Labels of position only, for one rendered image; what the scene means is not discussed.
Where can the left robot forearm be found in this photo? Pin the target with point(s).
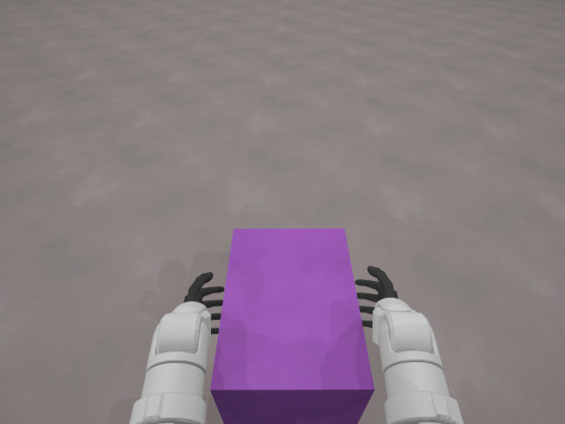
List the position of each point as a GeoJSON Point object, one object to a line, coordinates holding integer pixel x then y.
{"type": "Point", "coordinates": [176, 368]}

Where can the robot right hand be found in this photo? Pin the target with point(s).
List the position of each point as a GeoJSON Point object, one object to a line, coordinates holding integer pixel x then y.
{"type": "Point", "coordinates": [384, 287]}

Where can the robot left hand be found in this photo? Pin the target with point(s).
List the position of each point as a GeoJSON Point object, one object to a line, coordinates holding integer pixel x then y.
{"type": "Point", "coordinates": [196, 293]}

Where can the right robot forearm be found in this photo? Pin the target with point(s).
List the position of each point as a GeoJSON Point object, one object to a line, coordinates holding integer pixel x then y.
{"type": "Point", "coordinates": [416, 386]}

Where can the carton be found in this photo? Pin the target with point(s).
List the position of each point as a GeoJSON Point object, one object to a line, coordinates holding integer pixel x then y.
{"type": "Point", "coordinates": [291, 345]}

